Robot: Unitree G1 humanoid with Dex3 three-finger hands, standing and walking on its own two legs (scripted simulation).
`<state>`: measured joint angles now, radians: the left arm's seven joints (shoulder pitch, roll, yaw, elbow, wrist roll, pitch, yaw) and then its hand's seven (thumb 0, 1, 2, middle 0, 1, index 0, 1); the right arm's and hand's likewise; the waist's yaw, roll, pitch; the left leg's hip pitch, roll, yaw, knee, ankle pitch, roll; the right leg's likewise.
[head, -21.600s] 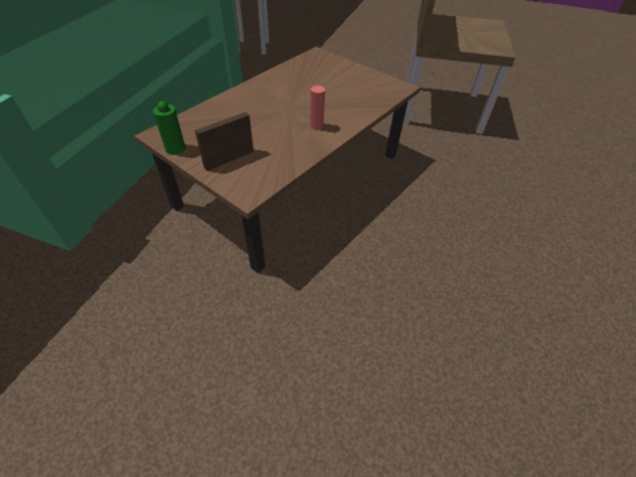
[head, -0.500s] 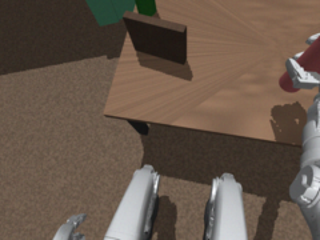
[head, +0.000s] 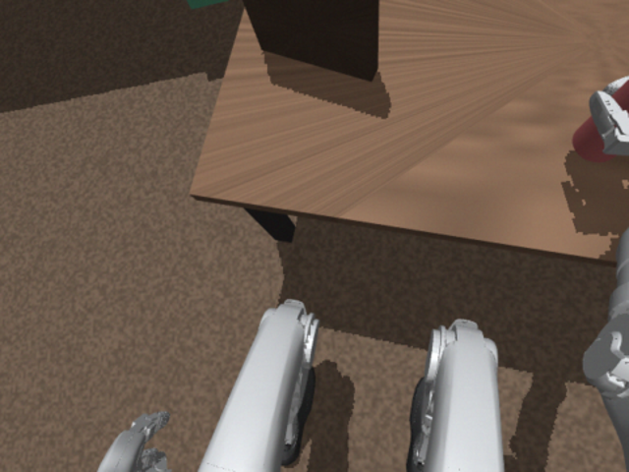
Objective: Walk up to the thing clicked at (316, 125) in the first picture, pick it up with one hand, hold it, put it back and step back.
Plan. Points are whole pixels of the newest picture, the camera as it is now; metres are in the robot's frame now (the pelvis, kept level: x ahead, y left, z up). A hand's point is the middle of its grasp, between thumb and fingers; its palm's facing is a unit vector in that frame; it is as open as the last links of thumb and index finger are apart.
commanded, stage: lower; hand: right
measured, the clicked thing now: out of the picture +0.52 -0.27 +0.01
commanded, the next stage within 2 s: loosen in 0.68 s
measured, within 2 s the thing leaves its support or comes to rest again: rests again in 0.36 s
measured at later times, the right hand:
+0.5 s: hand (623, 108) +0.54 -0.27 -0.02, palm faces +0.30 +0.95 -0.03, open 7.9 cm
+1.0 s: hand (625, 108) +0.54 -0.28 -0.02, palm faces +0.31 +0.95 -0.03, open 7.9 cm
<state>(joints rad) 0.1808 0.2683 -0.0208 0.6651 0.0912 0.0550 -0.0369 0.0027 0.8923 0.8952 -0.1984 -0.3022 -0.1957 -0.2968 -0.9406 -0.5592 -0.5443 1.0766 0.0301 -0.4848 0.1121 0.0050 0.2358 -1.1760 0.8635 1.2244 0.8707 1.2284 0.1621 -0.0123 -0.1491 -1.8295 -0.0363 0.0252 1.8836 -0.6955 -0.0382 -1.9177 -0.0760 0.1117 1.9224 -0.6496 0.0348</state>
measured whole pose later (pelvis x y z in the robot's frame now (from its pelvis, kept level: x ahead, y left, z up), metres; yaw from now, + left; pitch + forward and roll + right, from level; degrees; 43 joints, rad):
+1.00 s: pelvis -0.01 +0.01 -0.06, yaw +1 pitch +36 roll +5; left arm 0.18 0.30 -0.03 0.66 0.08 0.09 -0.02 0.00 0.93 0.86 -0.20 -0.30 -0.21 -0.28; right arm -1.03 -0.66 -0.58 1.08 0.02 -0.39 0.14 0.00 0.19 -0.98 0.95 1.05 0.95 1.05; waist 0.17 -0.01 -0.12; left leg -2.01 -0.05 0.03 2.08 -0.70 -0.03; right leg -2.09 -0.07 0.14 2.11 -0.65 0.05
